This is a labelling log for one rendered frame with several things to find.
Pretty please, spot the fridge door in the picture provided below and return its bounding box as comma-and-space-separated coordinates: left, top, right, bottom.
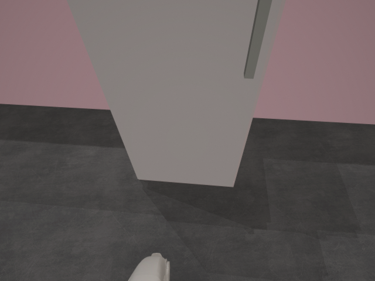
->
67, 0, 282, 187

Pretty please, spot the handle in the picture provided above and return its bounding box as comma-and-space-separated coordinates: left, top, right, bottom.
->
244, 0, 272, 79

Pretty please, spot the robot left thigh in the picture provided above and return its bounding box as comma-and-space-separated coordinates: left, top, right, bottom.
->
128, 256, 170, 281

